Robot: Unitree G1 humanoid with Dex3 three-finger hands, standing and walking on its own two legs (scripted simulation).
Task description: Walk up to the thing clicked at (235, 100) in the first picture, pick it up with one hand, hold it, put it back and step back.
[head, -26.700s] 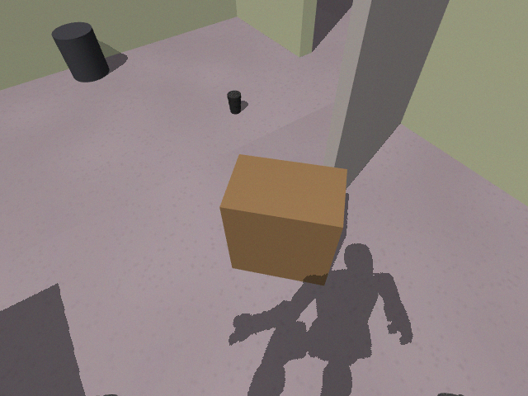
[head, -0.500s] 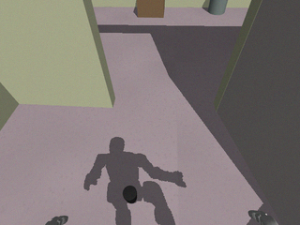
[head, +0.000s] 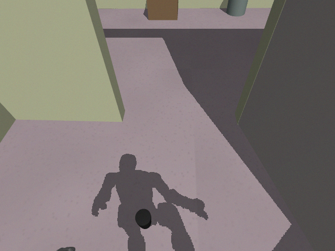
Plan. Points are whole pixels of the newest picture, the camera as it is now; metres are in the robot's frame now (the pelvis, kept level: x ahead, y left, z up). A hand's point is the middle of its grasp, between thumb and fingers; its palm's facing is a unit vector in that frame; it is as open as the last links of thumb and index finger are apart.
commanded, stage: walk up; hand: left
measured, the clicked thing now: (144, 220) +0.35 +0.16 -0.72
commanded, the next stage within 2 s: stand in 0.18 s
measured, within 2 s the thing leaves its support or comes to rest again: neither
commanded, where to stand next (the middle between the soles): +0.02 +0.00 m, yaw +0 degrees
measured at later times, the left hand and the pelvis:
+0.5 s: hand out of the picture +0.08 +0.25 -0.15, palm faces -0.02 -0.94 -0.34, open 7.4 cm; pelvis +0.00 +0.00 +0.00, yaw +1 degrees
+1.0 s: hand out of the picture +0.06 +0.25 -0.15, palm faces -0.01 -0.94 -0.34, open 7.4 cm; pelvis -0.01 -0.01 +0.00, yaw +1 degrees
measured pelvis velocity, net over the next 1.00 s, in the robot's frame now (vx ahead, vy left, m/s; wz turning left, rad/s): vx -0.01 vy -0.01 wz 0.02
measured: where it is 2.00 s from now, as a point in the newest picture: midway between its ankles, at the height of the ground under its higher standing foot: outside the picture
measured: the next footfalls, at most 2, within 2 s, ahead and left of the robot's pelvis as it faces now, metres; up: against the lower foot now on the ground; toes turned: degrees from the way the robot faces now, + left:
none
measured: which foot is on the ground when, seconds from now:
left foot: down 0.00-1.00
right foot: down 0.00-1.00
